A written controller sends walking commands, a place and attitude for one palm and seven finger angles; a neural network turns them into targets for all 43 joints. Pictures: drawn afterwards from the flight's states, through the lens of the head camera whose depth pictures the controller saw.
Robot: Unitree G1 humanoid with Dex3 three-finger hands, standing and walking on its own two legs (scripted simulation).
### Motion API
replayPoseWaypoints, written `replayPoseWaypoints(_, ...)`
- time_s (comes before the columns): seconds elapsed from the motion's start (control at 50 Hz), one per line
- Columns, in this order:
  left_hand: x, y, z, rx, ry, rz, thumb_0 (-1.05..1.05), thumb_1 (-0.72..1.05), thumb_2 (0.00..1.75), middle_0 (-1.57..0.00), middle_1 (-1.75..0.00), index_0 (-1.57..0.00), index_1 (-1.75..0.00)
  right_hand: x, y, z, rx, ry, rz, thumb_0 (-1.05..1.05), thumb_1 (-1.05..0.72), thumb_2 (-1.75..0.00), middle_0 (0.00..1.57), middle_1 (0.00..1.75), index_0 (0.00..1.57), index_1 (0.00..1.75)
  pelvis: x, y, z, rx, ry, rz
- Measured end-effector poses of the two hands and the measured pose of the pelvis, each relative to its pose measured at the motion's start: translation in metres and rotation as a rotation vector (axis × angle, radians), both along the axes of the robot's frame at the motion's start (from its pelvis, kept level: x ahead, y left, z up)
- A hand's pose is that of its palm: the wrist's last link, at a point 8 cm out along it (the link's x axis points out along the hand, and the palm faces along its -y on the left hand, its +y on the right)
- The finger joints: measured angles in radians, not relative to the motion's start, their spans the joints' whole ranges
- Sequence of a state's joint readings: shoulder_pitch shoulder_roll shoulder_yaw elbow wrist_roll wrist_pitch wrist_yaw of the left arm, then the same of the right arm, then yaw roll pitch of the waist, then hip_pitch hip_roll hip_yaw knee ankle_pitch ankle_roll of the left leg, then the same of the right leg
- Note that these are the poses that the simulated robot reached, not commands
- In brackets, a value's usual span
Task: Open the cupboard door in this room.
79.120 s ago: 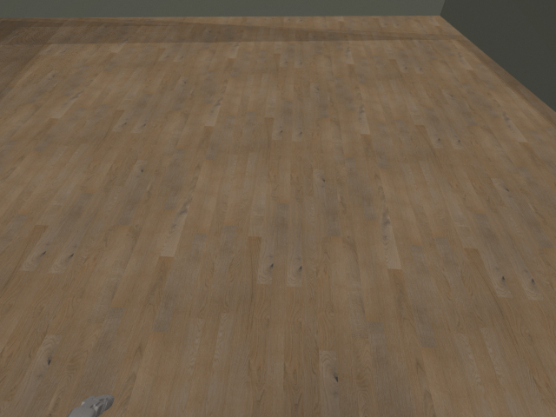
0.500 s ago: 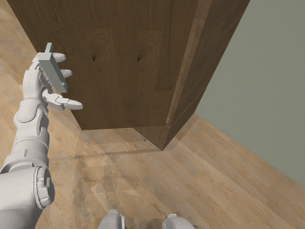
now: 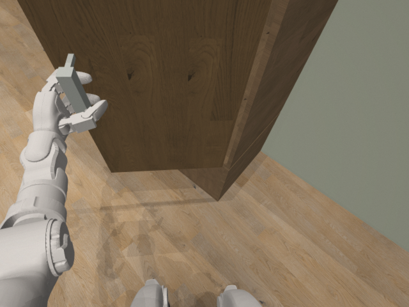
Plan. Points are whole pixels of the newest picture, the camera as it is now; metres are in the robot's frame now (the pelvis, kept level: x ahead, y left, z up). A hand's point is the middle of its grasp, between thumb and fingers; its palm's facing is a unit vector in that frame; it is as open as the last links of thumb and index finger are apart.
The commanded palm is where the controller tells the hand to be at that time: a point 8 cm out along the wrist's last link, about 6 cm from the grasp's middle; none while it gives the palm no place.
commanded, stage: close the thumb around the handle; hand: left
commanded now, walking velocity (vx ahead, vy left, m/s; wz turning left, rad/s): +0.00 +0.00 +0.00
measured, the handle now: (79, 88) +0.52 +0.23 +0.08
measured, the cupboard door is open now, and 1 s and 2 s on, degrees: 45 69 88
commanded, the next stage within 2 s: pull the door open along its arc in 0.22 s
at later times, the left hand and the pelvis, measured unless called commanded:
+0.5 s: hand (88, 113) +0.47 +0.20 +0.08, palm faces +0.07 -1.00 -0.01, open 6.0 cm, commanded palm +0.42 +0.25 +0.08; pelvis +0.01 +0.00 +0.00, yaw -1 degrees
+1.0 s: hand (112, 174) +0.34 +0.14 +0.08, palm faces +0.32 -0.95 +0.06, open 6.5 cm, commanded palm +0.28 +0.21 +0.08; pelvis +0.01 -0.02 +0.02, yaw +1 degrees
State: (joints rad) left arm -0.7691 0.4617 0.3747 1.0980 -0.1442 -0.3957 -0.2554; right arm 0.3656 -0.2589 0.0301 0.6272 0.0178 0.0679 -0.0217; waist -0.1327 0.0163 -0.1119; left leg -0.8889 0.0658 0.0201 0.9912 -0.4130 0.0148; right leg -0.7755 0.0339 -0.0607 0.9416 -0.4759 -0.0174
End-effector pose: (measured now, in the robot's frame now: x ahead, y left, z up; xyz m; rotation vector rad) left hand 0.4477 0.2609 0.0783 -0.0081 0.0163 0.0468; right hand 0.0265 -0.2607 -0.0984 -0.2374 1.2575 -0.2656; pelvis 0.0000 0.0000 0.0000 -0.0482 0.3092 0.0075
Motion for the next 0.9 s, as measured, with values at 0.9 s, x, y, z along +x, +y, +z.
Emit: replayPoseWaypoints(0.9,-0.127,-0.052,-0.001,-0.060,-0.043,0.137,0.03,0.64,0.72,-0.34,-1.33,-0.34,-1.30,0.119,0.011,0.029,0.094,-0.368,0.123,0.01,-0.91,-0.89,0.20,0.30,0.20,0.30,0.018,-0.009,0.018,0.037,-0.102,-0.019)
